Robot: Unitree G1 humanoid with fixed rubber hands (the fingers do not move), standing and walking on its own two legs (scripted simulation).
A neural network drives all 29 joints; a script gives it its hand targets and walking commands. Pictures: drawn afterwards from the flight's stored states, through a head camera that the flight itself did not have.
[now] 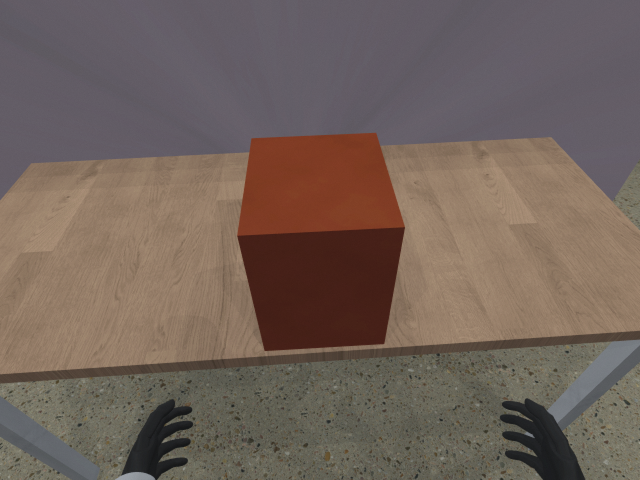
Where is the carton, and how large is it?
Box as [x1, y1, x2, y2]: [237, 133, 404, 350]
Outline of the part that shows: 375,133 251,138 237,236 264,350 376,344 384,342 404,225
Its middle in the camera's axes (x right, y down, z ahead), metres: +0.00 +0.01 +0.61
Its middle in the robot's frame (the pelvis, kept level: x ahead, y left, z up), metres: +0.45 +0.04 +0.04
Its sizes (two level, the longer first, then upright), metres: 0.214 0.191 0.255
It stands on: a table, 0.70 m high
